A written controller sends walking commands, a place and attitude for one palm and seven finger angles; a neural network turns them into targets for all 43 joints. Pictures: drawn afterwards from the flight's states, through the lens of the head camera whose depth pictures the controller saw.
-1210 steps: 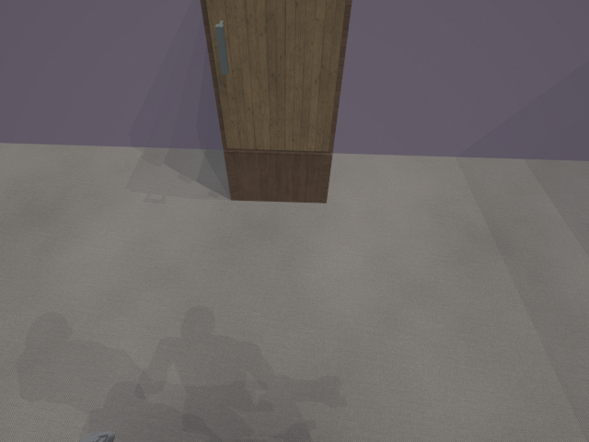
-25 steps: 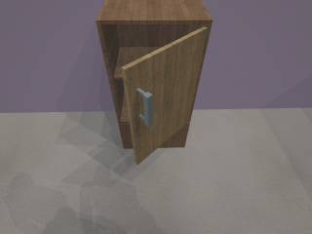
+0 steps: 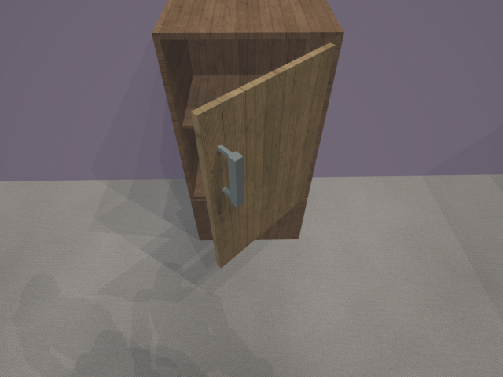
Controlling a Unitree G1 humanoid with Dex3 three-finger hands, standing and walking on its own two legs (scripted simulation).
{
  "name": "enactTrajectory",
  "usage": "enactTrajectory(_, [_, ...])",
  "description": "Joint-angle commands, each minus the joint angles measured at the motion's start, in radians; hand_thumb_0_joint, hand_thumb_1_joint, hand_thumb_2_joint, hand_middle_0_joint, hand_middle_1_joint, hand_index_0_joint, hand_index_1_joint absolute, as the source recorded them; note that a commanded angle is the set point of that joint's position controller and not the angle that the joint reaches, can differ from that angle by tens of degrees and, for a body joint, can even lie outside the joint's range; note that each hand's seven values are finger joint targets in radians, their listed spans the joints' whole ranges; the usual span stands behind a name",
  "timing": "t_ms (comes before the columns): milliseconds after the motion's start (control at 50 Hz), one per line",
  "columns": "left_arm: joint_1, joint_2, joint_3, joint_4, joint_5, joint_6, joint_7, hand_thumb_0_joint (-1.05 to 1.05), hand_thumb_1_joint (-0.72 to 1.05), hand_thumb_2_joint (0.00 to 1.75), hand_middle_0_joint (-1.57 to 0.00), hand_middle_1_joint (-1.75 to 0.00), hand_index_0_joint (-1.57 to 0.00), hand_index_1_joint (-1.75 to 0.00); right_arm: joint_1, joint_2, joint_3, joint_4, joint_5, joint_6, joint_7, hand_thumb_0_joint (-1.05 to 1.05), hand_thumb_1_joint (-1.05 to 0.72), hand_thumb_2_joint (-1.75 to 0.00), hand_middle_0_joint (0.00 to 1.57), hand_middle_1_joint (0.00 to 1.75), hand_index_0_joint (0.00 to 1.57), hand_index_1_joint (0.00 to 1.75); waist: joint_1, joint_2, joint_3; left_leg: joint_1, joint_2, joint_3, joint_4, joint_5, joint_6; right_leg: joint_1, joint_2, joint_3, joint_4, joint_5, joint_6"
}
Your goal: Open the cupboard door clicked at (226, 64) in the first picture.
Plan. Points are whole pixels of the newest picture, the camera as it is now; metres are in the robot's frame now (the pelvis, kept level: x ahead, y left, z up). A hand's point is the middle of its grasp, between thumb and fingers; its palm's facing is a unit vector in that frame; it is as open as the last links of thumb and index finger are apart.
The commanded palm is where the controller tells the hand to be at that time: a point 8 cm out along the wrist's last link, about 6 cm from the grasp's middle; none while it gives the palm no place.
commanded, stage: look to check the result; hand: left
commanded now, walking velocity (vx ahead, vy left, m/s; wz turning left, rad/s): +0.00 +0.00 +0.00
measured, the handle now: (230, 176) +0.52 +0.08 -0.02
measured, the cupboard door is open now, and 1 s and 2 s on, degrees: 43 43 43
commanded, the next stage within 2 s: walk to a spot facing it in 0.02 s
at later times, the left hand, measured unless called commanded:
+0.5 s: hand out of the picture +0.00 +0.19 -0.19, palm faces -0.03 -0.98 -0.20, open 7.4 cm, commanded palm none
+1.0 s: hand out of the picture +0.13 +0.13 -0.16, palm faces -0.37 -0.89 -0.27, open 7.4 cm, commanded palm none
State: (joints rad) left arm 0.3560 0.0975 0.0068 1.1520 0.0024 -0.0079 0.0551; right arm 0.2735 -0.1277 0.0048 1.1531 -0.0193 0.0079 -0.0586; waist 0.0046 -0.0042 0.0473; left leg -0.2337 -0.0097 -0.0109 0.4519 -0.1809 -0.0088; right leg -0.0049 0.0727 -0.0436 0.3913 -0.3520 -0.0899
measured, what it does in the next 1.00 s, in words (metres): steps on the spot, turning right: right foot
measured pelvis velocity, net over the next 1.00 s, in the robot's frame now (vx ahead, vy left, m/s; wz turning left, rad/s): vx -0.02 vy -0.03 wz -0.44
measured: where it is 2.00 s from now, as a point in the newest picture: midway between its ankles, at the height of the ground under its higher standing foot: outside the picture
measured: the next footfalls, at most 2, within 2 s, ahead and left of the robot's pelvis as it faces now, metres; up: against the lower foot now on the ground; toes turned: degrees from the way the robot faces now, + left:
right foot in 0.78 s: -0.01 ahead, -0.14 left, +0.00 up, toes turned -20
left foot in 1.10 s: +0.09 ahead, +0.07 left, +0.00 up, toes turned -27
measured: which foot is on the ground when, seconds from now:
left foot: down 0.00-0.78, up 0.80-1.00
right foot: down 0.00-0.50, up 0.52-0.76, down 0.78-1.00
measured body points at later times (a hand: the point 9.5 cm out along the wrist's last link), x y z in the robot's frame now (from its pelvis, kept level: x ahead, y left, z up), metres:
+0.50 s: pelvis +0.00 +0.01 -0.01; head +0.03 +0.02 +0.44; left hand +0.00 +0.24 -0.17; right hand -0.02 -0.22 -0.16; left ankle +0.04 +0.13 -0.74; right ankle -0.08 -0.05 -0.74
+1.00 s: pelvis -0.02 -0.03 +0.00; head +0.02 -0.06 +0.44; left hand +0.15 +0.17 -0.14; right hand -0.04 -0.31 -0.15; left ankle +0.03 +0.10 -0.69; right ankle -0.05 -0.13 -0.74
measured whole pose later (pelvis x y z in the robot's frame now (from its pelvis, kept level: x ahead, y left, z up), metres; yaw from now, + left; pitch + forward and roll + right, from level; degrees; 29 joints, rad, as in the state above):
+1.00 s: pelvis -0.02 -0.03 +0.00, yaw -25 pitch +0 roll +2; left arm 0.18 0.20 0.08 0.92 0.03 0.04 0.01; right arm 0.13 -0.24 -0.07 0.90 -0.01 0.04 -0.03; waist 0.01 0.00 0.10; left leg -0.43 0.04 0.05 0.91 -0.46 -0.05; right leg -0.30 0.04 0.09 0.58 -0.28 -0.03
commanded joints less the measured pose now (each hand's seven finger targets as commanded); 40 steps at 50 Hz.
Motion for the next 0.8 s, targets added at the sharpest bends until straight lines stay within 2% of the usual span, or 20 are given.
enactTrajectory(0, [0.105, 0.096, 0.015, -0.013, -0.001, -0.004, 0.006, 0.00, 0.90, 0.90, -0.20, -0.30, -0.20, -0.30, 0.074, -0.070, -0.013, -0.016, 0.002, -0.005, -0.002, 0.00, -0.90, -0.90, 0.20, 0.30, 0.20, 0.30, -0.006, -0.017, 0.062, 0.066, 0.082, -0.050, -0.013, 0.205, 0.060, -0.129, -0.170, 0.102, -0.082, 0.419, 0.079])
enactTrajectory(120, [0.107, 0.101, 0.016, -0.015, -0.002, -0.003, 0.008, 0.00, 0.90, 0.90, -0.20, -0.30, -0.20, -0.30, 0.076, -0.066, -0.013, -0.015, 0.003, -0.002, -0.002, 0.00, -0.90, -0.90, 0.20, 0.30, 0.20, 0.30, -0.006, -0.026, 0.066, 0.060, 0.077, -0.042, -0.004, 0.185, 0.058, -0.121, -0.172, 0.106, -0.087, 0.450, 0.092])
enactTrajectory(180, [0.102, 0.109, 0.031, -0.026, 0.004, 0.011, 0.006, 0.00, 0.90, 0.90, -0.20, -0.30, -0.20, -0.30, 0.075, -0.077, -0.024, -0.019, 0.001, 0.008, -0.009, 0.00, -0.90, -0.90, 0.20, 0.30, 0.20, 0.30, -0.005, -0.016, 0.071, 0.057, 0.092, -0.009, 0.032, 0.173, 0.050, -0.146, -0.168, 0.135, -0.061, 0.484, 0.081])
enactTrajectory(300, [0.052, 0.160, 0.075, -0.084, 0.015, 0.037, -0.008, 0.00, 0.90, 0.90, -0.20, -0.30, -0.20, -0.30, 0.037, -0.098, -0.060, -0.078, -0.001, 0.029, -0.014, 0.00, -0.90, -0.90, 0.20, 0.30, 0.20, 0.30, -0.008, -0.063, 0.083, -0.044, 0.093, 0.065, 0.150, -0.003, 0.019, -0.182, -0.203, 0.252, -0.019, 0.481, 0.016])
enactTrajectory(360, [0.027, 0.179, 0.086, -0.106, 0.017, 0.037, -0.014, 0.00, 0.90, 0.90, -0.20, -0.30, -0.20, -0.30, 0.015, -0.101, -0.067, -0.111, -0.001, 0.026, -0.011, 0.00, -0.90, -0.90, 0.20, 0.30, 0.20, 0.30, -0.011, -0.062, 0.076, -0.070, 0.086, 0.073, 0.198, -0.083, 0.003, -0.187, -0.226, 0.315, 0.003, 0.539, -0.041])
enactTrajectory(400, [0.006, 0.188, 0.091, -0.119, 0.018, 0.039, -0.017, 0.00, 0.90, 0.90, -0.20, -0.30, -0.20, -0.30, 0.019, -0.104, -0.070, -0.125, -0.001, 0.022, -0.010, 0.00, -0.90, -0.90, 0.20, 0.30, 0.20, 0.30, -0.019, -0.033, 0.065, -0.041, 0.092, 0.068, 0.171, -0.072, 0.003, -0.209, -0.217, 0.322, 0.033, 0.559, -0.048])
enactTrajectory(420, [-0.014, 0.187, 0.093, -0.130, 0.018, 0.039, -0.019, 0.00, 0.90, 0.90, -0.20, -0.30, -0.20, -0.30, 0.046, -0.111, -0.072, -0.123, -0.002, 0.018, -0.012, 0.00, -0.90, -0.90, 0.20, 0.30, 0.20, 0.30, -0.034, 0.000, 0.047, 0.020, 0.116, 0.051, 0.117, 0.023, 0.012, -0.245, -0.189, 0.301, 0.067, 0.546, -0.033])
enactTrajectory(440, [-0.025, 0.177, 0.093, -0.143, 0.015, 0.040, -0.023, 0.00, 0.90, 0.90, -0.20, -0.30, -0.20, -0.30, 0.074, -0.138, -0.075, -0.119, -0.006, 0.011, -0.016, 0.00, -0.90, -0.90, 0.20, 0.30, 0.20, 0.30, -0.041, 0.085, 0.029, 0.104, 0.178, -0.003, 0.051, 0.162, 0.042, -0.300, -0.125, 0.245, 0.132, 0.484, 0.000])
enactTrajectory(460, [-0.029, 0.161, 0.093, -0.157, 0.010, 0.041, -0.027, 0.00, 0.90, 0.90, -0.20, -0.30, -0.20, -0.30, 0.105, -0.177, -0.082, -0.114, -0.011, 0.006, -0.021, 0.00, -0.90, -0.90, 0.20, 0.30, 0.20, 0.30, -0.040, 0.209, 0.007, 0.179, 0.291, -0.125, -0.011, 0.269, 0.111, -0.393, -0.050, 0.173, 0.252, 0.294, 0.038])
enactTrajectory(480, [-0.064, 0.146, 0.089, -0.176, 0.009, 0.041, -0.030, 0.00, 0.90, 0.90, -0.20, -0.30, -0.20, -0.30, 0.150, -0.205, -0.089, -0.113, -0.012, -0.001, -0.021, 0.00, -0.90, -0.90, 0.20, 0.30, 0.20, 0.30, -0.051, 0.301, -0.020, 0.206, 0.428, -0.252, -0.098, 0.374, 0.200, -0.457, -0.009, 0.091, 0.470, -0.126, 0.061])
enactTrajectory(500, [-0.094, 0.156, 0.093, -0.194, 0.016, 0.046, -0.037, 0.00, 0.90, 0.90, -0.20, -0.30, -0.20, -0.30, 0.157, -0.219, -0.088, -0.120, -0.015, -0.005, -0.021, 0.00, -0.90, -0.90, 0.20, 0.30, 0.20, 0.30, -0.049, 0.219, -0.022, 0.152, 0.491, -0.280, -0.149, 0.290, 0.240, -0.474, -0.038, 0.091, 0.650, -0.280, 0.069])
enactTrajectory(520, [-0.115, 0.151, 0.097, -0.206, 0.020, 0.050, -0.048, 0.00, 0.90, 0.90, -0.20, -0.30, -0.20, -0.30, 0.126, -0.226, -0.087, -0.140, -0.018, -0.008, -0.019, 0.00, -0.90, -0.90, 0.20, 0.30, 0.20, 0.30, -0.037, 0.120, -0.016, 0.099, 0.481, -0.244, -0.167, 0.175, 0.232, -0.477, -0.072, 0.097, 0.703, -0.265, 0.072])
enactTrajectory(540, [-0.129, 0.140, 0.097, -0.216, 0.022, 0.052, -0.060, 0.00, 0.90, 0.90, -0.20, -0.30, -0.20, -0.30, 0.077, -0.230, -0.086, -0.164, -0.021, -0.009, -0.014, 0.00, -0.90, -0.90, 0.20, 0.30, 0.20, 0.30, -0.020, 0.082, -0.008, 0.057, 0.444, -0.182, -0.182, 0.075, 0.206, -0.474, -0.096, 0.081, 0.703, -0.211, 0.077])
enactTrajectory(580, [-0.131, 0.130, 0.099, -0.227, 0.021, 0.061, -0.075, 0.00, 0.90, 0.90, -0.20, -0.30, -0.20, -0.30, 0.003, -0.226, -0.082, -0.190, -0.021, -0.010, -0.008, 0.00, -0.90, -0.90, 0.20, 0.30, 0.20, 0.30, 0.002, 0.108, -0.012, -0.001, 0.385, -0.063, -0.196, -0.040, 0.157, -0.435, -0.113, 0.047, 0.642, -0.133, 0.087])
enactTrajectory(640, [-0.142, 0.144, 0.096, -0.253, 0.021, 0.062, -0.083, 0.00, 0.90, 0.90, -0.20, -0.30, -0.20, -0.30, -0.027, -0.248, -0.090, -0.212, -0.026, -0.008, 0.003, 0.00, -0.90, -0.90, 0.20, 0.30, 0.20, 0.30, 0.001, 0.190, -0.025, -0.021, 0.372, 0.031, -0.157, -0.015, 0.136, -0.374, -0.120, 0.010, 0.459, -0.117, 0.091])
enactTrajectory(680, [-0.137, 0.157, 0.094, -0.259, 0.022, 0.054, -0.082, 0.00, 0.90, 0.90, -0.20, -0.30, -0.20, -0.30, -0.012, -0.265, -0.100, -0.219, -0.022, -0.003, 0.011, 0.00, -0.90, -0.90, 0.20, 0.30, 0.20, 0.30, 0.000, 0.158, -0.061, -0.022, 0.363, 0.067, -0.084, -0.010, 0.114, -0.302, -0.093, -0.027, 0.342, -0.080, 0.091])
enactTrajectory(720, [-0.063, 0.194, 0.105, -0.241, 0.021, 0.048, -0.080, 0.00, 0.90, 0.90, -0.20, -0.30, -0.20, -0.30, -0.059, -0.266, -0.106, -0.246, -0.015, 0.008, 0.019, 0.00, -0.90, -0.90, 0.20, 0.30, 0.20, 0.30, 0.049, 0.085, -0.071, -0.119, 0.308, 0.148, 0.069, -0.087, 0.050, -0.161, -0.081, -0.039, 0.164, 0.092, 0.085])
enactTrajectory(740, [-0.048, 0.279, 0.116, -0.243, 0.028, 0.037, -0.071, 0.00, 0.90, 0.90, -0.20, -0.30, -0.20, -0.30, -0.065, -0.217, -0.101, -0.267, -0.006, 0.017, 0.026, 0.00, -0.90, -0.90, 0.20, 0.30, 0.20, 0.30, 0.062, -0.131, -0.051, -0.221, 0.196, 0.224, 0.283, -0.239, -0.014, -0.127, -0.208, 0.171, -0.012, 0.124, 0.033])
enactTrajectory(760, [-0.050, 0.382, 0.133, -0.252, 0.031, 0.031, -0.055, 0.00, 0.90, 0.90, -0.20, -0.30, -0.20, -0.30, -0.112, -0.157, -0.087, -0.319, -0.003, 0.020, 0.035, 0.00, -0.90, -0.90, 0.20, 0.30, 0.20, 0.30, 0.082, -0.368, -0.020, -0.374, 0.079, 0.203, 0.528, -0.466, -0.047, -0.153, -0.428, 0.502, -0.117, 0.272, -0.082])
enactTrajectory(780, [-0.035, 0.387, 0.134, -0.259, 0.024, 0.030, -0.046, 0.00, 0.90, 0.90, -0.20, -0.30, -0.20, -0.30, -0.153, -0.186, -0.092, -0.335, -0.006, 0.025, 0.034, 0.00, -0.90, -0.90, 0.20, 0.30, 0.20, 0.30, 0.099, -0.240, -0.032, -0.375, 0.094, 0.076, 0.651, -0.437, -0.035, -0.173, -0.439, 0.519, -0.091, 0.308, -0.135])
